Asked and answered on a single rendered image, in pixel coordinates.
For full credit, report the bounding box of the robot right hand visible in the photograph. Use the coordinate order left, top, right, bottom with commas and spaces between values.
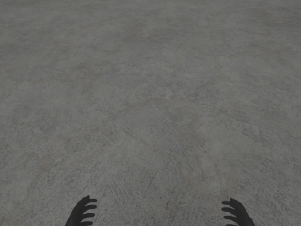
221, 198, 255, 226

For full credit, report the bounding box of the robot left hand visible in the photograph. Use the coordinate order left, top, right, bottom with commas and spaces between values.
65, 195, 97, 226

